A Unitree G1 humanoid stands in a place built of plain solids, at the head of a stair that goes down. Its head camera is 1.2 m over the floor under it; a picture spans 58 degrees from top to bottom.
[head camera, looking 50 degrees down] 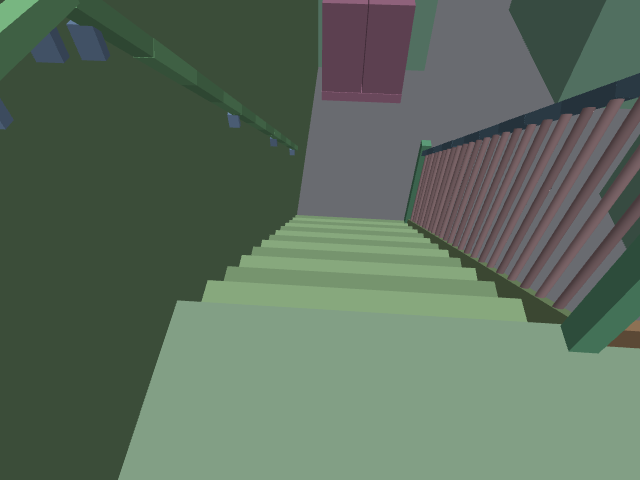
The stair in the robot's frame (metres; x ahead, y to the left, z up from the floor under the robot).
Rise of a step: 0.19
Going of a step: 0.21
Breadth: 1.20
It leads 4 degrees to the right of straight ahead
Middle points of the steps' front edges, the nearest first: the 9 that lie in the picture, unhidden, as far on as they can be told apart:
0.71 -0.14 0.00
0.92 -0.16 -0.19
1.13 -0.18 -0.38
1.35 -0.19 -0.58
1.56 -0.21 -0.77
1.77 -0.22 -0.96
1.98 -0.24 -1.15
2.20 -0.25 -1.34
2.41 -0.27 -1.54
